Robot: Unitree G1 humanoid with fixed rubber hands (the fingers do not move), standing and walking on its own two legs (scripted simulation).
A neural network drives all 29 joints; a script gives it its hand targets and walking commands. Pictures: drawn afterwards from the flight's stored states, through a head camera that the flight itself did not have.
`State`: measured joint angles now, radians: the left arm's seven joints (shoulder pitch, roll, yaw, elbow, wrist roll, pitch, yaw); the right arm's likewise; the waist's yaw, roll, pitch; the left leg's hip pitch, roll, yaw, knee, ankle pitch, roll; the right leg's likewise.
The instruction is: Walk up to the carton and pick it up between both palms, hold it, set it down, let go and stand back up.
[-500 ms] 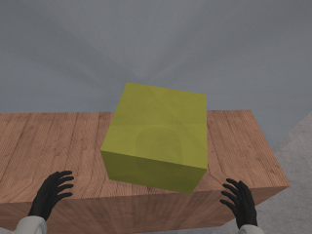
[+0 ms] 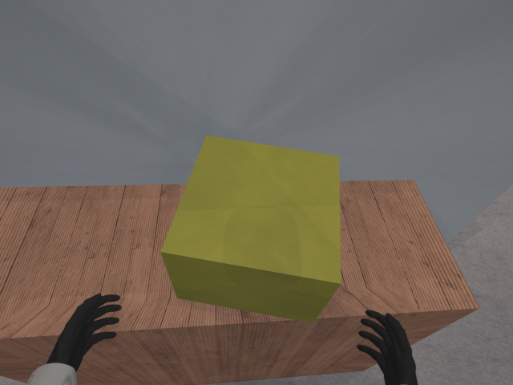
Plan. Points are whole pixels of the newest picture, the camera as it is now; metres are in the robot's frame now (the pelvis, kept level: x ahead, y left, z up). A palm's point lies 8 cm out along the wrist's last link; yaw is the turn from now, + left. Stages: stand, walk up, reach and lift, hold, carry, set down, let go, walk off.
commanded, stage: set down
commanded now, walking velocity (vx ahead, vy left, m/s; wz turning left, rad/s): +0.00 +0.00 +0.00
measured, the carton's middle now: (258, 226) +0.40 -0.01 -0.02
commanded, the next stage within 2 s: let go in 0.74 s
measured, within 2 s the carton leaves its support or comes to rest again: neither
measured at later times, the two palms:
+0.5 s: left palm (74, 359) +0.18 +0.25 -0.03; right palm (386, 376) +0.16 -0.21 -0.07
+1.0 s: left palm (77, 358) +0.18 +0.25 -0.03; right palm (384, 371) +0.17 -0.21 -0.08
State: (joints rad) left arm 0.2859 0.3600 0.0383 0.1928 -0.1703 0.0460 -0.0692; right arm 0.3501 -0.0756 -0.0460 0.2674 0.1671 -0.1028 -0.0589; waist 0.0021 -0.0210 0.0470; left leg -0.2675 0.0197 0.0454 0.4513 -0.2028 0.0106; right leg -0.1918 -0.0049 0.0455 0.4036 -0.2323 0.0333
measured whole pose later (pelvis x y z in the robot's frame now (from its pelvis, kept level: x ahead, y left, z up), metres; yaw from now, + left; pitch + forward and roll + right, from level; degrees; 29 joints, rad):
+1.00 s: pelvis +0.00 +0.00 +0.00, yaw +0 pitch +1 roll -1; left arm 0.26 0.28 0.04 0.28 -0.08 0.05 -0.01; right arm 0.15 -0.11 -0.07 0.68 0.05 -0.18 0.02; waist 0.00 0.02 0.02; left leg -0.26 0.02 0.05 0.44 -0.20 0.01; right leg -0.19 0.00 0.04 0.40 -0.23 0.03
